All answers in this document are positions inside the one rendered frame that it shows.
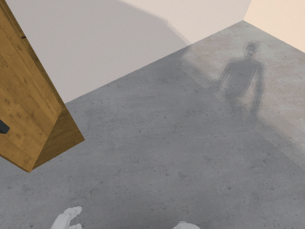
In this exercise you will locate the cupboard door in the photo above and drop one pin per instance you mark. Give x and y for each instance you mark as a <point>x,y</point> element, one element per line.
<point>27,104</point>

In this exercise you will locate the handle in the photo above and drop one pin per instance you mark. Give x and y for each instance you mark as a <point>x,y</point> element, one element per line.
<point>4,128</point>

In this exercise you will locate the robot left hand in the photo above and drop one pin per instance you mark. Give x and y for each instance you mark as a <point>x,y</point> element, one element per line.
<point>63,220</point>

